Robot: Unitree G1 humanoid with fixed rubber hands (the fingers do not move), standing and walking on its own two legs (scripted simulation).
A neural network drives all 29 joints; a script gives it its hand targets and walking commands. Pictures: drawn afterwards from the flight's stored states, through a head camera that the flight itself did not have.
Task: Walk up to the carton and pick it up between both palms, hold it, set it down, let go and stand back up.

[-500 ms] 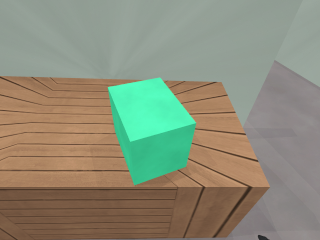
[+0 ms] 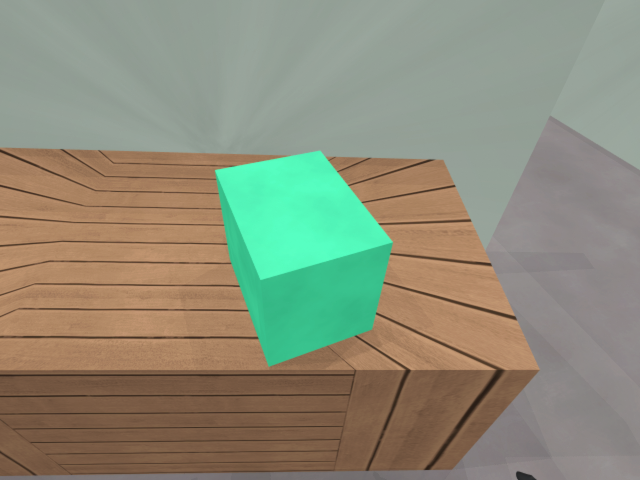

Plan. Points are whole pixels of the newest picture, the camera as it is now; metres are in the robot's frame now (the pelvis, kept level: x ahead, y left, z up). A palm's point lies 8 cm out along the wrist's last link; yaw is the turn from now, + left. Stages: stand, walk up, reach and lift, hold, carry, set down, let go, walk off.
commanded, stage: stand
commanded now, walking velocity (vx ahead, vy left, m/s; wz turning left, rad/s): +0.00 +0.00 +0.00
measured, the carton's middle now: (295, 252) +0.55 +0.05 -0.06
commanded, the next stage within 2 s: none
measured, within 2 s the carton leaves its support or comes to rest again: neither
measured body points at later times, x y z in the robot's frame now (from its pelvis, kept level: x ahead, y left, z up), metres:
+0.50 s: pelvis +0.00 +0.00 +0.00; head -0.02 +0.01 +0.45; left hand +0.11 +0.26 -0.11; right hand +0.11 -0.29 -0.10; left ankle +0.06 +0.13 -0.74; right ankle +0.02 -0.11 -0.74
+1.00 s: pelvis +0.00 +0.00 +0.00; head -0.01 +0.01 +0.45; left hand +0.11 +0.27 -0.12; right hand +0.11 -0.29 -0.11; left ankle +0.06 +0.13 -0.74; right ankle +0.02 -0.11 -0.74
